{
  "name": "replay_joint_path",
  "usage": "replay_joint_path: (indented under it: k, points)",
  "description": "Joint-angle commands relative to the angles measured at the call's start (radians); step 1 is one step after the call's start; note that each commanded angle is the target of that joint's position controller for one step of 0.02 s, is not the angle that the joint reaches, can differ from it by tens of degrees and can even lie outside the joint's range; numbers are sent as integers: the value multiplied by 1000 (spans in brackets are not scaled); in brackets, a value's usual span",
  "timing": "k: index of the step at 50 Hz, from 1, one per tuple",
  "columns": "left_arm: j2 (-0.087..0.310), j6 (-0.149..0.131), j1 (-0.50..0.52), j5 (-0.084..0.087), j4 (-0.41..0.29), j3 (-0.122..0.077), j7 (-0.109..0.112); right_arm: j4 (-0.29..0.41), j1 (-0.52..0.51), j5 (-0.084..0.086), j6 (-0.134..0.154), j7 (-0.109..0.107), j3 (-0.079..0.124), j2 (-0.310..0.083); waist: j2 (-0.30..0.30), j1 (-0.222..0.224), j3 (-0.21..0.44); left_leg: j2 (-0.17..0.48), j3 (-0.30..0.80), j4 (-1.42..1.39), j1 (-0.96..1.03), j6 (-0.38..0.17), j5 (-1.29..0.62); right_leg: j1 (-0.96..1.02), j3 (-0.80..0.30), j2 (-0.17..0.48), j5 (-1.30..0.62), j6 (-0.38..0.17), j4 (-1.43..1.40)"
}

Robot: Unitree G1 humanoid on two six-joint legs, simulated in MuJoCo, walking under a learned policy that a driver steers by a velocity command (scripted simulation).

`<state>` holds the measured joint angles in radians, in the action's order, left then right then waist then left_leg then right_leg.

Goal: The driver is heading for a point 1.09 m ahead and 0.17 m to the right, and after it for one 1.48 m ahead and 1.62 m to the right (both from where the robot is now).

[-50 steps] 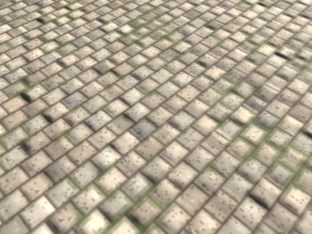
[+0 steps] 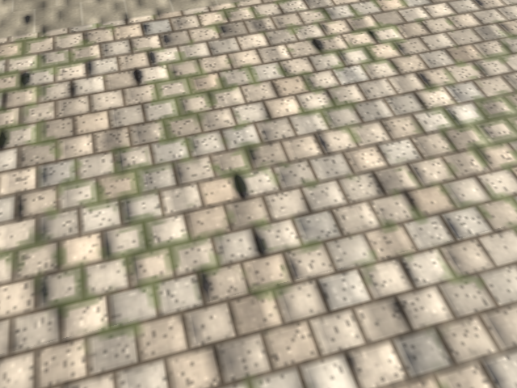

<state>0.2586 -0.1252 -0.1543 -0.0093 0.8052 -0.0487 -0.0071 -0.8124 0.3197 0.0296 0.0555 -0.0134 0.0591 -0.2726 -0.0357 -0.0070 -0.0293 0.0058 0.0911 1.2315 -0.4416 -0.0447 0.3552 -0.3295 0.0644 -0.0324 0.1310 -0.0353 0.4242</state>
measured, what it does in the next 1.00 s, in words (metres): walks ahead: left foot, then right foot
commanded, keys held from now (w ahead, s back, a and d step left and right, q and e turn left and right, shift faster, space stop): w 0.38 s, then w+e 0.62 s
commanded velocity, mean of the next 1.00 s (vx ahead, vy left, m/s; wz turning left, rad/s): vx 0.50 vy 0.00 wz -0.12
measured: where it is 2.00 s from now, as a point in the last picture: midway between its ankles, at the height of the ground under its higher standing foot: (309, 214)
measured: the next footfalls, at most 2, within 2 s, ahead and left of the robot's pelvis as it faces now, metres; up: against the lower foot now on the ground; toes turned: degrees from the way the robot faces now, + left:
left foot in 0.36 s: +0.34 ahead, +0.18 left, +0.00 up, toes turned +7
right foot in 0.92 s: +0.64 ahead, -0.06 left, +0.00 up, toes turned -13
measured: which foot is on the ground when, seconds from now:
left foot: up 0.00-0.34, down 0.36-0.94, up 0.96-1.00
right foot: down 0.00-0.36, up 0.38-0.90, down 0.92-1.00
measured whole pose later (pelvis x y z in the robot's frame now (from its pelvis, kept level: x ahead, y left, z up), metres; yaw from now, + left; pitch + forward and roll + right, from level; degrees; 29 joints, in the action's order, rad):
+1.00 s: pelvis +0.53 +0.03 -0.02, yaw -13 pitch +2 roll +0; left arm 0.28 -0.06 -0.12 0.02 0.73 -0.07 -0.05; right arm -0.85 0.30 0.02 0.09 -0.01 0.06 -0.26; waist 0.01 -0.02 -0.06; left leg 0.05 -0.04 1.16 -0.23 0.01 0.48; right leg -0.48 0.05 -0.07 0.20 -0.11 0.64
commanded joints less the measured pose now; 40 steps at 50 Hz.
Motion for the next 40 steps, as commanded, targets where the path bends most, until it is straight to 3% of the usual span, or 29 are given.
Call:
replay_joint_path:
  k: [1,4,7,10,13,15,16,17,18,19,20,21,22,23,25,28,31,35,40]
  points:
    - [80,-15,-50,-1,-9,-21,-10,71,45,2,-1,4,10,-23,106,-2,52,108,30,-17,-161,-3,-51,156,-278,271,-14,-179,-270]
    - [122,-24,-80,9,26,-35,-15,110,-34,-14,-5,2,0,-12,80,-1,11,122,28,-166,-225,7,-114,150,-214,288,-90,-214,-316]
    - [150,-11,-92,18,39,-40,-10,139,-126,-22,12,17,-11,-16,73,17,6,132,-15,-358,-233,12,-271,183,-137,267,-144,-199,-319]
    - [174,4,-137,29,55,-40,-8,165,-236,-15,24,32,-20,-13,87,60,-10,102,-80,-521,-161,20,-351,179,-75,242,-136,-168,-295]
    - [193,22,-193,40,84,-41,-9,203,-309,-6,26,43,-17,-36,107,78,-26,84,-92,-609,-152,3,-298,256,-93,286,-99,-150,-264]
    - [205,36,-195,45,95,-43,-7,215,-305,-7,30,49,-9,-57,120,55,-22,62,-110,-661,-108,-25,-235,301,-99,312,-138,-133,-212]
    - [210,43,-178,46,95,-42,-5,201,-246,-12,31,49,2,-74,122,9,8,34,-135,-703,-8,-42,-237,298,-79,301,-250,-114,-138]
    - [193,47,-179,42,96,-34,-3,159,-118,-17,31,44,27,-114,103,-52,84,-3,-160,-729,174,-65,-240,271,-33,255,-396,-88,26]
    - [151,45,-176,25,81,-16,1,116,65,-21,28,32,57,-184,43,-129,204,86,-50,-715,442,-111,-249,123,21,200,-324,-44,291]
    - [35,25,-259,9,44,22,-5,105,162,-36,21,24,82,-310,-226,-99,319,355,422,-799,788,-269,-139,-291,44,39,158,27,703]
    - [84,2,-254,30,65,13,-9,102,187,-27,26,27,62,-231,-197,-114,395,415,646,-927,806,-305,-79,-416,-131,24,430,17,879]
    - [152,-6,-182,63,42,-9,-13,107,121,-31,32,31,42,-174,-135,-102,254,387,492,-926,698,-254,-112,-491,-158,76,369,-5,924]
    - [147,-2,-130,63,31,-8,-9,119,43,-29,35,33,30,-132,-81,-72,183,343,340,-935,570,-218,-183,-467,-143,123,278,-12,883]
    - [135,8,-106,47,32,-11,-4,121,-21,-29,39,38,20,-93,-45,-42,122,298,236,-970,455,-195,-236,-428,-141,154,210,-7,821]
    - [107,43,-142,41,46,-17,-3,112,-73,-36,57,42,16,-63,-70,9,84,252,112,-1042,326,-166,-290,-317,-159,179,120,1,759]
    - [72,70,-133,42,40,-18,1,75,-53,-48,76,32,26,-79,-32,25,39,246,-10,-1087,299,-166,-420,-349,-190,160,26,15,707]
    - [63,71,-65,35,15,-22,-2,45,-26,-49,74,14,31,-87,-20,12,7,241,-98,-1101,341,-148,-453,-419,-210,138,-109,23,569]
    - [38,66,61,25,-31,-11,-25,20,-7,-42,67,-2,36,-113,-11,-31,-37,235,-199,-1122,368,-117,-435,-398,-130,127,-251,14,358]
    - [25,64,193,29,-114,-1,-57,-27,66,-27,36,-9,44,-132,-4,-76,-80,285,-256,-1049,539,-103,-536,-460,-49,116,-148,-24,241]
